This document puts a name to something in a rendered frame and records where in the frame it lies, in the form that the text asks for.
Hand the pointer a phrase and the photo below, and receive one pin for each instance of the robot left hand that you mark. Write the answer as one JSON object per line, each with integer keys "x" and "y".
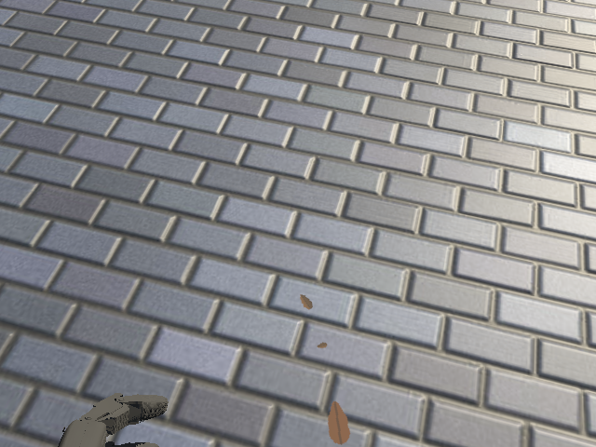
{"x": 109, "y": 416}

